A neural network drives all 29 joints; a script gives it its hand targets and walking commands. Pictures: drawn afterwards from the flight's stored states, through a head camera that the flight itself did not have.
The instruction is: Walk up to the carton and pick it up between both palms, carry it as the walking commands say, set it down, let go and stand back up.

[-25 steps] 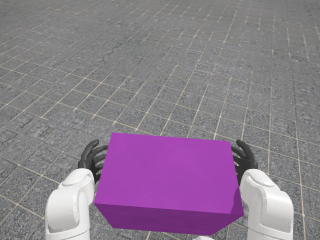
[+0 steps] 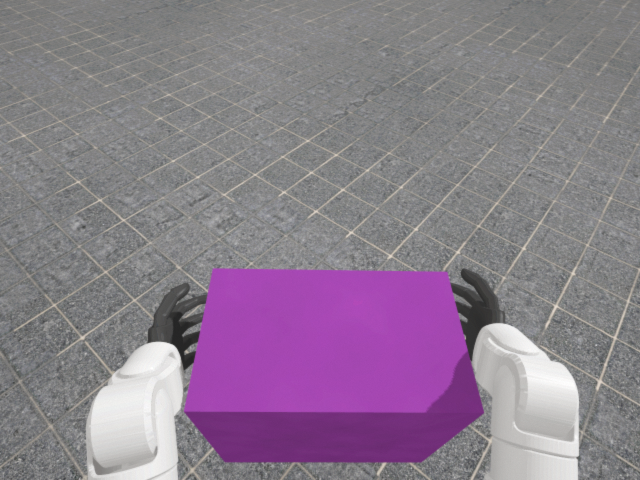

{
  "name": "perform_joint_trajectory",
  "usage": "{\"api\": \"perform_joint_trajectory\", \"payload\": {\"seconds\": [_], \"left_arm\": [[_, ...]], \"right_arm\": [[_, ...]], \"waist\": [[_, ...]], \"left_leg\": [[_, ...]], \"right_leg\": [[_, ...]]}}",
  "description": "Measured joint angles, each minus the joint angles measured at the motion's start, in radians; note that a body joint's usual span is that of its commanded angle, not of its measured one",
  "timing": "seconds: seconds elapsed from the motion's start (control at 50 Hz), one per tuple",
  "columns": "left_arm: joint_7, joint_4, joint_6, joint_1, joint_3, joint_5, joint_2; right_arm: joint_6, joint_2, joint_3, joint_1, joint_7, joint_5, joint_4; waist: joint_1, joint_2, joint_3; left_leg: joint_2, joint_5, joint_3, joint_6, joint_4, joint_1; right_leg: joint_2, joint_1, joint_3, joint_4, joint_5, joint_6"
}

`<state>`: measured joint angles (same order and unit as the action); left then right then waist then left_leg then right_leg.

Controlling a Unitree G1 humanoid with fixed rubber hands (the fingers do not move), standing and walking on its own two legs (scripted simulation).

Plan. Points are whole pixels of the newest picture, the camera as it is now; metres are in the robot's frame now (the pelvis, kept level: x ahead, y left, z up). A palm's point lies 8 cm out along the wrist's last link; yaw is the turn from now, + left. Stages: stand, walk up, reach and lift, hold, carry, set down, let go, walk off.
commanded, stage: carry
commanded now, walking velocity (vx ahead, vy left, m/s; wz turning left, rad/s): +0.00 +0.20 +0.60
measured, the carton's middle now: (327, 374) +0.24 +0.00 +0.01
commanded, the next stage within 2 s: none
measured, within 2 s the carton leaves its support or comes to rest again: neither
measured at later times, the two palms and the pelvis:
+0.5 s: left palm out of the picture +0.11 +0.38 +0.09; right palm (289, 348) +0.23 +0.05 +0.09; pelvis -0.06 +0.15 +0.01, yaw +18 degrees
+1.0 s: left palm out of the picture -0.05 +0.53 +0.11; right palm (78, 433) +0.15 +0.24 +0.08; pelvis -0.16 +0.27 +0.02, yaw +33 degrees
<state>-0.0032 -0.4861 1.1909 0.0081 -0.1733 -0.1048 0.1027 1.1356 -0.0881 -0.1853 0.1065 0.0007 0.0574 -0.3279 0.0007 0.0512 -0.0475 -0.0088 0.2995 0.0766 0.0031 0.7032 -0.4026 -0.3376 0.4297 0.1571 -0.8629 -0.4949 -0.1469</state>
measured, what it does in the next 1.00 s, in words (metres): steps to the left, turning left: right foot, then left foot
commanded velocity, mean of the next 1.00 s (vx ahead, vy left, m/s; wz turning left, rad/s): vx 0.00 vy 0.20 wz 0.60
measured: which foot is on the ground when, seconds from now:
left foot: down 0.00-0.22, up 0.24-0.50, down 0.52-0.90, up 0.92-1.00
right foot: up 0.00-0.20, down 0.22-0.52, up 0.54-0.86, down 0.88-1.00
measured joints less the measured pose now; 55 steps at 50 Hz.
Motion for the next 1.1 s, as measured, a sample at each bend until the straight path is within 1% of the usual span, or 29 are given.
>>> {"api": "perform_joint_trajectory", "payload": {"seconds": [0.04, 0.1, 0.14, 0.2, 0.22, 0.24, 0.26, 0.3, 0.34, 0.38, 0.42, 0.48, 0.52, 0.54, 0.56, 0.6, 0.64, 0.68, 0.74, 0.82, 0.86, 0.88, 0.9, 0.92, 0.94, 0.98, 1.02, 1.06, 1.1], "left_arm": [[-0.006, 0.015, 0.001, 0.000, -0.015, 0.020, -0.017], [-0.010, 0.035, -0.016, -0.011, -0.018, 0.048, -0.019], [-0.010, 0.033, -0.027, -0.019, -0.013, 0.056, -0.014], [-0.011, 0.024, -0.042, -0.026, -0.010, 0.065, -0.008], [-0.012, 0.025, -0.046, -0.027, -0.010, 0.066, -0.003], [-0.012, 0.036, -0.055, -0.026, -0.006, 0.061, 0.010], [-0.012, 0.045, -0.058, -0.023, -0.001, 0.051, 0.023], [-0.010, 0.047, -0.053, -0.011, 0.013, 0.039, 0.026], [-0.011, 0.036, -0.049, 0.003, 0.020, 0.031, 0.026], [-0.011, 0.018, -0.041, 0.014, 0.020, 0.021, 0.027], [-0.012, 0.010, -0.033, 0.011, 0.020, 0.008, 0.026], [-0.009, 0.002, -0.023, 0.003, 0.025, -0.008, 0.026], [-0.001, -0.009, -0.016, 0.002, 0.031, -0.017, 0.024], [0.000, -0.012, -0.011, -0.001, 0.023, -0.017, 0.019], [0.000, -0.009, -0.007, 0.001, 0.012, -0.012, 0.013], [-0.002, 0.007, -0.004, 0.002, -0.005, 0.006, -0.002], [-0.004, 0.030, -0.011, -0.008, -0.014, 0.025, -0.009], [-0.004, 0.044, -0.023, -0.016, -0.010, 0.036, -0.007], [-0.003, 0.029, -0.034, -0.025, -0.005, 0.049, -0.002], [-0.004, 0.018, -0.057, -0.028, -0.003, 0.058, 0.008], [-0.005, 0.021, -0.062, -0.018, 0.001, 0.054, 0.015], [-0.005, 0.025, -0.064, -0.012, 0.003, 0.051, 0.021], [-0.005, 0.035, -0.070, -0.006, 0.014, 0.044, 0.028], [-0.005, 0.040, -0.068, -0.002, 0.026, 0.036, 0.027], [-0.005, 0.034, -0.060, 0.003, 0.028, 0.033, 0.026], [-0.005, 0.015, -0.049, 0.012, 0.021, 0.031, 0.026], [-0.005, -0.001, -0.040, 0.015, 0.016, 0.024, 0.027], [-0.005, -0.008, -0.032, 0.010, 0.014, 0.016, 0.026], [-0.005, -0.008, -0.029, 0.001, 0.014, 0.007, 0.026]], "right_arm": [[-0.011, -0.030, 0.002, -0.018, 0.002, 0.023, 0.001], [-0.021, -0.040, 0.002, -0.056, 0.004, 0.039, -0.044], [-0.024, -0.038, -0.003, -0.070, 0.004, 0.039, -0.079], [-0.021, -0.037, -0.010, -0.072, 0.004, 0.038, -0.117], [-0.019, -0.035, -0.012, -0.073, 0.004, 0.037, -0.124], [-0.014, -0.022, -0.017, -0.073, 0.003, 0.032, -0.127], [-0.009, -0.009, -0.019, -0.080, 0.002, 0.027, -0.125], [0.001, 0.005, -0.010, -0.091, 0.008, 0.023, -0.124], [0.010, 0.012, -0.005, -0.089, 0.008, 0.018, -0.121], [0.012, 0.014, -0.001, -0.081, 0.008, 0.011, -0.112], [0.007, 0.017, 0.000, -0.068, 0.006, 0.005, -0.093], [0.009, 0.031, 0.002, -0.045, 0.005, -0.005, -0.073], [0.012, 0.035, 0.002, -0.028, 0.003, -0.009, -0.063], [0.003, 0.024, 0.001, -0.021, 0.003, -0.008, -0.046], [-0.004, 0.008, 0.001, -0.018, 0.003, -0.003, -0.027], [-0.011, -0.021, -0.001, -0.021, 0.007, 0.013, -0.009], [-0.019, -0.039, -0.008, -0.036, 0.008, 0.030, -0.018], [-0.024, -0.039, -0.010, -0.055, 0.007, 0.037, -0.042], [-0.027, -0.038, -0.015, -0.069, 0.006, 0.034, -0.090], [-0.033, -0.034, -0.020, -0.074, 0.005, 0.029, -0.128], [-0.028, -0.026, -0.018, -0.080, 0.005, 0.027, -0.130], [-0.021, -0.018, -0.016, -0.083, 0.005, 0.026, -0.131], [-0.011, -0.003, -0.016, -0.086, 0.005, 0.022, -0.133], [-0.003, 0.008, -0.015, -0.092, 0.005, 0.018, -0.133], [0.002, 0.015, -0.007, -0.096, 0.007, 0.015, -0.133], [0.010, 0.019, 0.006, -0.088, 0.009, 0.013, -0.130], [0.014, 0.019, 0.009, -0.073, 0.009, 0.009, -0.119], [0.012, 0.021, 0.009, -0.058, 0.009, 0.004, -0.105], [0.013, 0.026, 0.008, -0.039, 0.008, 0.001, -0.092]], "waist": [[0.016, -0.022, 0.005], [0.040, -0.043, 0.012], [0.042, -0.055, 0.011], [0.027, -0.068, -0.001], [0.021, -0.076, -0.009], [0.014, -0.107, -0.011], [0.007, -0.132, -0.014], [-0.007, -0.128, -0.012], [-0.018, -0.122, -0.008], [-0.025, -0.109, -0.009], [-0.028, -0.085, -0.009], [-0.020, -0.046, -0.004], [-0.015, -0.027, -0.006], [-0.012, -0.002, 0.000], [-0.006, 0.006, -0.001], [0.007, -0.018, -0.004], [0.025, -0.035, 0.000], [0.038, -0.047, 0.004], [0.037, -0.055, 0.004], [0.016, -0.076, -0.015], [0.003, -0.092, -0.026], [-0.003, -0.106, -0.029], [-0.009, -0.138, -0.025], [-0.016, -0.154, -0.020], [-0.018, -0.149, -0.016], [-0.021, -0.133, -0.006], [-0.021, -0.117, -0.002], [-0.021, -0.096, -0.003], [-0.020, -0.073, 0.003]], "left_leg": [[0.002, 0.016, -0.016, -0.017, 0.022, -0.029], [0.021, -0.011, -0.029, -0.026, 0.012, -0.055], [0.048, -0.020, -0.036, -0.058, 0.005, -0.071], [0.096, -0.042, -0.038, -0.092, -0.006, -0.093], [0.113, -0.047, -0.038, -0.100, -0.006, -0.100], [0.116, -0.049, -0.049, -0.101, 0.000, -0.103], [0.112, -0.021, -0.053, -0.080, 0.023, -0.107], [0.101, 0.101, -0.029, -0.040, 0.210, -0.146], [0.068, 0.129, -0.031, -0.010, 0.381, -0.175], [0.020, 0.132, -0.039, 0.014, 0.416, -0.171], [-0.020, 0.160, -0.039, 0.030, 0.333, -0.133], [-0.046, 0.173, -0.020, 0.031, 0.138, -0.042], [-0.040, 0.068, -0.002, 0.017, -0.012, 0.026], [-0.013, 0.008, 0.013, 0.004, -0.015, 0.024], [0.002, 0.006, 0.017, -0.010, 0.006, 0.009], [0.004, 0.029, 0.004, -0.034, 0.036, -0.025], [0.014, 0.019, -0.009, -0.046, 0.025, -0.044], [0.036, -0.007, -0.017, -0.060, 0.000, -0.056], [0.081, -0.039, -0.020, -0.105, -0.037, -0.070], [0.145, -0.085, -0.018, -0.142, -0.085, -0.082], [0.177, -0.114, -0.018, -0.161, -0.124, -0.074], [0.192, -0.129, -0.021, -0.163, -0.145, -0.065], [0.190, -0.144, -0.036, -0.114, -0.154, -0.054], [0.185, -0.089, -0.034, -0.046, -0.099, -0.064], [0.174, -0.005, -0.019, -0.011, 0.022, -0.094], [0.132, 0.074, -0.022, 0.016, 0.264, -0.152], [0.071, 0.097, -0.043, 0.033, 0.380, -0.176], [0.012, 0.117, -0.053, 0.051, 0.370, -0.171], [-0.028, 0.135, -0.049, 0.058, 0.278, -0.138]], "right_leg": [[0.081, 0.054, -0.037, -0.138, -0.113, 0.002], [0.175, 0.094, -0.032, -0.199, -0.079, 0.022], [0.221, 0.090, -0.017, -0.149, -0.037, 0.042], [0.271, 0.044, 0.003, 0.011, 0.019, 0.074], [0.281, 0.013, 0.010, 0.092, 0.063, 0.092], [0.288, -0.002, 0.021, 0.128, 0.120, 0.134], [0.286, -0.015, 0.037, 0.143, 0.144, 0.163], [0.253, -0.034, 0.054, 0.153, 0.154, 0.176], [0.222, -0.062, 0.071, 0.177, 0.164, 0.159], [0.186, -0.080, 0.084, 0.196, 0.178, 0.133], [0.139, -0.086, 0.095, 0.197, 0.185, 0.107], [0.060, -0.082, 0.101, 0.170, 0.184, 0.061], [0.007, -0.067, 0.097, 0.131, 0.175, 0.025], [-0.023, -0.053, 0.075, 0.098, 0.152, 0.011], [-0.015, -0.027, 0.038, 0.043, 0.076, 0.006], [0.062, 0.039, -0.027, -0.120, -0.095, 0.006], [0.129, 0.094, -0.047, -0.244, -0.119, 0.015], [0.178, 0.119, -0.042, -0.266, -0.072, 0.024], [0.232, 0.124, -0.030, -0.199, -0.036, 0.034], [0.279, 0.085, -0.027, -0.057, -0.012, 0.063], [0.294, 0.031, -0.024, 0.057, 0.003, 0.082], [0.297, -0.007, -0.017, 0.138, 0.057, 0.110], [0.301, -0.036, -0.002, 0.189, 0.141, 0.150], [0.293, -0.059, 0.015, 0.214, 0.171, 0.173], [0.277, -0.071, 0.024, 0.223, 0.177, 0.180], [0.245, -0.095, 0.039, 0.242, 0.179, 0.169], [0.211, -0.113, 0.054, 0.255, 0.185, 0.148], [0.164, -0.117, 0.068, 0.249, 0.187, 0.124], [0.107, -0.118, 0.080, 0.230, 0.182, 0.096]]}}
